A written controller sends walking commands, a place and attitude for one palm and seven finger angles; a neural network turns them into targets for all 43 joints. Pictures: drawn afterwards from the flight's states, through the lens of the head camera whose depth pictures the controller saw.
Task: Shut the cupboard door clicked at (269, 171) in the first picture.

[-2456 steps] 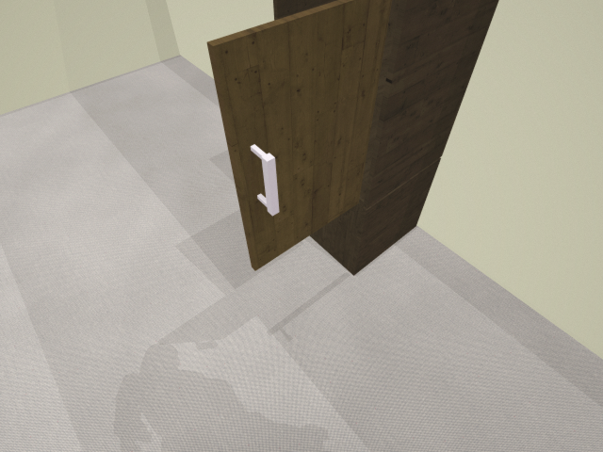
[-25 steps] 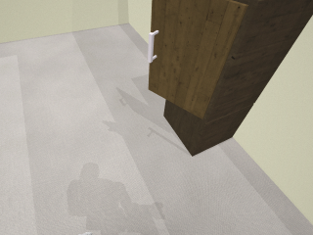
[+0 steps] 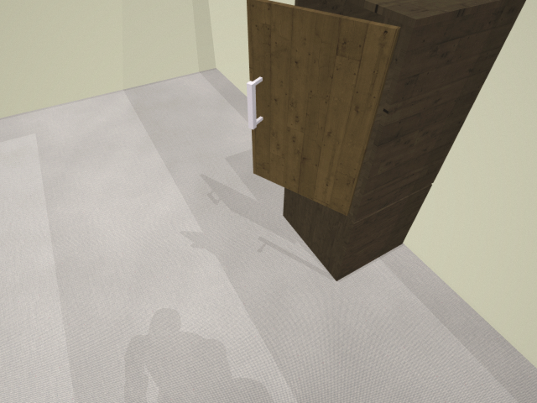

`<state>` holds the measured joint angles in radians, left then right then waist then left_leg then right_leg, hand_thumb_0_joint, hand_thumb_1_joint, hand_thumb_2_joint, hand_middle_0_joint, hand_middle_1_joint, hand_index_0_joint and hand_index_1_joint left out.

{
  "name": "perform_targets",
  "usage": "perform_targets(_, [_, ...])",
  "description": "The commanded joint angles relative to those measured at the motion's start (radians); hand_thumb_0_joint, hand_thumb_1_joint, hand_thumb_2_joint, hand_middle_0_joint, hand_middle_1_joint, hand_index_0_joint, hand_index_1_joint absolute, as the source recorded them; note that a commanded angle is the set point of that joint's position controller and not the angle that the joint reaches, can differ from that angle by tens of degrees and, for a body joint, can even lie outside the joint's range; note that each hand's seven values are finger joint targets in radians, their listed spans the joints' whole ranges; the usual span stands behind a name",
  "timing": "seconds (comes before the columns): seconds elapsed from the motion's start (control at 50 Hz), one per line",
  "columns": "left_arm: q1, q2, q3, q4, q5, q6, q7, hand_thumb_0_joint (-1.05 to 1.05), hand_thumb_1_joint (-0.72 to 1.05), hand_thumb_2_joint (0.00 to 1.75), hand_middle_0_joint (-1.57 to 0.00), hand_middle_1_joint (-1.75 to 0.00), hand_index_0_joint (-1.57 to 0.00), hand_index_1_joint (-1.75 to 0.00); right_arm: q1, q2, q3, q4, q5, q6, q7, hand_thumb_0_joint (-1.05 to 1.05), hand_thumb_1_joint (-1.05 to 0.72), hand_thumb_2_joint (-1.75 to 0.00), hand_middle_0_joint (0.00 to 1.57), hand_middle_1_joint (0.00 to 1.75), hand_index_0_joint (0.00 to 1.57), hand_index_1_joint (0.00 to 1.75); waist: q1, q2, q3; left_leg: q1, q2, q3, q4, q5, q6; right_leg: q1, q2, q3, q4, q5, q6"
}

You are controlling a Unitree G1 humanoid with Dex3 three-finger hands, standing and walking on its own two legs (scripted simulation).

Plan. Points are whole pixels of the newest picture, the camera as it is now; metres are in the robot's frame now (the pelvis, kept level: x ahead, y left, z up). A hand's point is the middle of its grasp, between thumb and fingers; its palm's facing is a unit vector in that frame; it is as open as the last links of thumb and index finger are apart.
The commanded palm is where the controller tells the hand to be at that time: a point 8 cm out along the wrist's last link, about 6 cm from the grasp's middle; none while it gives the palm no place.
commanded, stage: let the arm hang, fingers relaxed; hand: left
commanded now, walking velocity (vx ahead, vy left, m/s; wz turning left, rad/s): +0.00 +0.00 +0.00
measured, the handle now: (255, 103) +0.93 +0.08 -0.03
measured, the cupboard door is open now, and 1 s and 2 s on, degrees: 26 26 26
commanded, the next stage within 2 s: look to check the result in 0.28 s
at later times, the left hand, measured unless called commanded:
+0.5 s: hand out of the picture -0.04 +0.16 -0.18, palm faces +0.03 -0.99 -0.15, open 7.4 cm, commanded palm none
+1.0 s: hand out of the picture -0.01 +0.18 -0.18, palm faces +0.01 -0.99 -0.16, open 7.4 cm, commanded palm none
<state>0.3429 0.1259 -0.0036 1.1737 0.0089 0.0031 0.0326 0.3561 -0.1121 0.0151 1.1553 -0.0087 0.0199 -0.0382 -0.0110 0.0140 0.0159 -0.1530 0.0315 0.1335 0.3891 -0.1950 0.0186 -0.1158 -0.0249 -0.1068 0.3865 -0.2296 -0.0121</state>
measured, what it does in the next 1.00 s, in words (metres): stands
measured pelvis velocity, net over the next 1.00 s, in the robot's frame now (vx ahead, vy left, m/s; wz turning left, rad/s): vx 0.00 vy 0.02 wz -0.02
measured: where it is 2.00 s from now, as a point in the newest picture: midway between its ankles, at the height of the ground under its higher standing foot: outside the picture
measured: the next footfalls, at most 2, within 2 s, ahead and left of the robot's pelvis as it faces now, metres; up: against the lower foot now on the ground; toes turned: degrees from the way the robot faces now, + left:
right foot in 1.82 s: +0.09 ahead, -0.14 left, +0.00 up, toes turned +27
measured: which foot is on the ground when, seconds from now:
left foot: down 0.00-1.00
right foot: down 0.00-1.00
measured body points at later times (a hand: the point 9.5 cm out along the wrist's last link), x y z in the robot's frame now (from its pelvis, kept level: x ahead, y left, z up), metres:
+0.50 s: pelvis +0.00 +0.01 +0.00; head +0.00 +0.01 +0.45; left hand -0.04 +0.21 -0.17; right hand -0.04 -0.19 -0.17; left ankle +0.01 +0.10 -0.74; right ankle -0.01 -0.11 -0.74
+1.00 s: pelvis +0.00 +0.02 +0.00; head +0.01 +0.02 +0.45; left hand -0.01 +0.23 -0.16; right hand -0.03 -0.19 -0.16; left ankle +0.01 +0.10 -0.74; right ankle -0.01 -0.11 -0.74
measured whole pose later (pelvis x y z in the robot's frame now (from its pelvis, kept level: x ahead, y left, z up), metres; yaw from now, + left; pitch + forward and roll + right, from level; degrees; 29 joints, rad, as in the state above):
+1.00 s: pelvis +0.00 +0.02 +0.00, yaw -1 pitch -2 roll +0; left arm 0.31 0.12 0.00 1.15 0.02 -0.01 0.04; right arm 0.32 -0.12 0.00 1.13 -0.01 0.00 -0.04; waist -0.01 0.00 0.03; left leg -0.16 0.01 0.16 0.39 -0.21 0.04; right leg -0.13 -0.05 -0.08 0.40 -0.23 0.01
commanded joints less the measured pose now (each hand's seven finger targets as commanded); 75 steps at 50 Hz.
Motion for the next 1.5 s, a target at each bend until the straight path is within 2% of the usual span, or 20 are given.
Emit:
perform_targets(0.0, [0.08,0.081,0.019,-0.012,0.001,-0.008,0.009,0.0,0.9,0.9,-0.2,-0.3,-0.2,-0.3,0.068,-0.07,-0.02,-0.014,-0.004,-0.016,-0.004,0.0,-0.9,-0.9,0.2,0.3,0.2,0.3,0.005,-0.019,0.114,-0.058,0.08,-0.105,-0.093,-0.025,0.009,-0.088,-0.088,0.107,-0.096,0.004,-0.028])
perform_targets(0.14, [0.101,0.055,0.02,-0.007,0.003,-0.007,0.012,0.0,0.9,0.9,-0.2,-0.3,-0.2,-0.3,0.089,-0.053,-0.023,-0.01,-0.005,-0.017,-0.008,0.0,-0.9,-0.9,0.2,0.3,0.2,0.3,0.004,0.014,0.133,-0.076,0.079,-0.106,-0.1,-0.063,0.011,-0.111,-0.08,0.106,-0.079,-0.001,-0.027])
perform_targets(0.24, [0.111,0.044,0.021,-0.008,0.005,-0.008,0.013,0.0,0.9,0.9,-0.2,-0.3,-0.2,-0.3,0.094,-0.051,-0.025,-0.016,-0.006,-0.016,-0.008,0.0,-0.9,-0.9,0.2,0.3,0.2,0.3,0.003,-0.002,0.136,-0.08,0.078,-0.109,-0.094,-0.072,0.013,-0.124,-0.077,0.11,-0.077,-0.009,-0.027])
perform_targets(0.4, [0.104,0.052,0.022,-0.017,0.006,-0.012,0.013,0.0,0.9,0.9,-0.2,-0.3,-0.2,-0.3,0.088,-0.062,-0.028,-0.025,-0.003,-0.024,-0.007,0.0,-0.9,-0.9,0.2,0.3,0.2,0.3,0.002,-0.006,0.095,-0.055,0.087,-0.116,-0.089,-0.015,0.019,-0.102,-0.079,0.107,-0.06,0.039,-0.023])
perform_targets(0.54, [0.093,0.064,0.021,-0.02,0.006,-0.011,0.013,0.0,0.9,0.9,-0.2,-0.3,-0.2,-0.3,0.075,-0.072,-0.028,-0.026,-0.003,-0.022,-0.005,0.0,-0.9,-0.9,0.2,0.3,0.2,0.3,0.0,-0.025,0.114,-0.051,0.089,-0.112,-0.095,-0.024,0.017,-0.112,-0.08,0.11,-0.066,0.029,-0.019])
perform_targets(0.98, [0.051,0.094,0.026,-0.034,0.007,-0.011,0.01,0.0,0.9,0.9,-0.2,-0.3,-0.2,-0.3,0.044,-0.101,-0.032,-0.031,-0.002,-0.028,-0.003,0.0,-0.9,-0.9,0.2,0.3,0.2,0.3,0.001,-0.005,0.099,-0.028,0.09,-0.116,-0.101,0.033,0.016,-0.086,-0.087,0.104,-0.066,0.061,-0.016])
perform_targets(1.06, [0.045,0.107,0.04,-0.052,0.006,-0.003,0.013,0.0,0.9,0.9,-0.2,-0.3,-0.2,-0.3,0.036,-0.108,-0.036,-0.047,-0.001,-0.02,0.001,0.0,-0.9,-0.9,0.2,0.3,0.2,0.3,0.005,0.007,0.087,-0.063,0.089,-0.136,-0.061,0.099,0.019,-0.075,-0.096,0.068,-0.006,0.064,-0.009])
perform_targets(1.16, [0.021,0.134,0.073,-0.114,0.012,0.009,0.013,0.0,0.9,0.9,-0.2,-0.3,-0.2,-0.3,-0.008,-0.145,-0.063,-0.103,-0.007,0.0,0.007,0.0,-0.9,-0.9,0.2,0.3,0.2,0.3,0.012,0.018,0.084,-0.167,0.1,-0.217,-0.025,0.044,0.04,-0.097,-0.105,0.034,0.064,-0.013,-0.007])
perform_targets(1.22, [0.006,0.158,0.092,-0.157,0.015,0.012,0.013,0.0,0.9,0.9,-0.2,-0.3,-0.2,-0.3,-0.026,-0.146,-0.074,-0.146,-0.012,0.009,0.015,0.0,-0.9,-0.9,0.2,0.3,0.2,0.3,0.013,-0.039,0.051,-0.233,0.06,-0.207,0.059,0.007,0.03,-0.078,-0.164,0.056,0.052,-0.048,-0.035])
perform_targets(1.26, [-0.005,0.192,0.105,-0.184,0.017,0.013,0.013,0.0,0.9,0.9,-0.2,-0.3,-0.2,-0.3,-0.035,-0.137,-0.08,-0.175,-0.012,0.014,0.022,0.0,-0.9,-0.9,0.2,0.3,0.2,0.3,0.016,-0.119,0.023,-0.275,0.012,-0.14,0.189,0.008,0.005,-0.054,-0.246,0.086,0.023,-0.044,-0.082])
perform_targets(1.28, [-0.016,0.208,0.11,-0.198,0.017,0.012,0.014,0.0,0.9,0.9,-0.2,-0.3,-0.2,-0.3,-0.042,-0.128,-0.083,-0.188,-0.014,0.016,0.026,0.0,-0.9,-0.9,0.2,0.3,0.2,0.3,0.016,-0.165,-0.003,-0.268,-0.003,-0.098,0.291,-0.015,-0.008,-0.059,-0.314,0.107,-0.001,-0.029,-0.112])
perform_targets(1.32, [-0.065,0.224,0.115,-0.233,0.022,0.011,0.016,0.0,0.9,0.9,-0.2,-0.3,-0.2,-0.3,-0.077,-0.126,-0.091,-0.221,-0.016,0.023,0.032,0.0,-0.9,-0.9,0.2,0.3,0.2,0.3,0.008,-0.205,0.007,-0.27,0.011,-0.066,0.435,-0.235,-0.029,-0.105,-0.396,0.094,0.0,0.087,-0.155])
perform_targets(1.34, [-0.089,0.234,0.116,-0.245,0.026,0.011,0.016,0.0,0.9,0.9,-0.2,-0.3,-0.2,-0.3,-0.083,-0.126,-0.092,-0.235,-0.013,0.021,0.038,0.0,-0.9,-0.9,0.2,0.3,0.2,0.3,0.0,-0.194,0.017,-0.253,0.032,-0.069,0.398,-0.26,-0.032,-0.123,-0.404,0.06,0.042,0.143,-0.145])
perform_targets(1.36, [-0.105,0.233,0.117,-0.257,0.027,0.014,0.014,0.0,0.9,0.9,-0.2,-0.3,-0.2,-0.3,-0.071,-0.138,-0.093,-0.241,-0.01,0.019,0.043,0.0,-0.9,-0.9,0.2,0.3,0.2,0.3,-0.014,-0.123,0.019,-0.194,0.044,-0.083,0.305,-0.164,-0.028,-0.156,-0.375,0.011,0.124,0.171,-0.107])
perform_targets(1.38, [-0.116,0.232,0.118,-0.273,0.019,0.022,0.008,0.0,0.9,0.9,-0.2,-0.3,-0.2,-0.3,-0.021,-0.174,-0.098,-0.236,-0.012,0.013,0.044,0.0,-0.9,-0.9,0.2,0.3,0.2,0.3,-0.042,0.037,0.007,-0.101,0.094,-0.194,0.152,0.114,0.005,-0.244,-0.288,-0.07,0.273,0.076,-0.031])
perform_targets(1.4, [-0.091,0.176,0.11,-0.298,0.009,0.029,0.005,0.0,0.9,0.9,-0.2,-0.3,-0.2,-0.3,0.03,-0.26,-0.111,-0.236,-0.026,0.006,0.036,0.0,-0.9,-0.9,0.2,0.3,0.2,0.3,-0.049,0.314,0.0,-0.034,0.258,-0.494,0.012,0.421,0.096,-0.358,-0.114,-0.119,0.491,-0.221,0.062])
perform_targets(1.42, [-0.166,0.183,0.099,-0.328,0.016,0.04,0.013,0.0,0.9,0.9,-0.2,-0.3,-0.2,-0.3,0.077,-0.3,-0.122,-0.212,-0.035,0.01,0.023,0.0,-0.9,-0.9,0.2,0.3,0.2,0.3,-0.092,0.309,-0.012,-0.029,0.321,-0.655,-0.099,0.3,0.156,-0.417,-0.041,0.012,0.691,-0.431,0.054])
perform_targets(1.44, [-0.2,0.183,0.104,-0.335,0.019,0.047,0.012,0.0,0.9,0.9,-0.2,-0.3,-0.2,-0.3,0.068,-0.319,-0.125,-0.212,-0.032,0.01,0.015,0.0,-0.9,-0.9,0.2,0.3,0.2,0.3,-0.075,0.231,-0.015,-0.043,0.313,-0.659,-0.117,0.168,0.137,-0.473,-0.054,0.104,0.78,-0.354,0.043])
perform_targets(1.46, [-0.214,0.196,0.102,-0.335,0.019,0.04,0.008,0.0,0.9,0.9,-0.2,-0.3,-0.2,-0.3,0.021,-0.303,-0.12,-0.232,-0.029,0.005,0.011,0.0,-0.9,-0.9,0.2,0.3,0.2,0.3,-0.055,0.129,-0.007,-0.056,0.294,-0.647,-0.108,0.1,0.134,-0.492,-0.064,0.133,0.799,-0.274,0.047])
perform_targets(1.48, [-0.208,0.194,0.104,-0.33,0.019,0.033,0.0,0.0,0.9,0.9,-0.2,-0.3,-0.2,-0.3,-0.023,-0.3,-0.114,-0.246,-0.029,0.0,0.008,0.0,-0.9,-0.9,0.2,0.3,0.2,0.3,-0.038,0.075,-0.008,-0.062,0.262,-0.59,-0.1,0.104,0.131,-0.494,-0.066,0.147,0.8,-0.206,0.058])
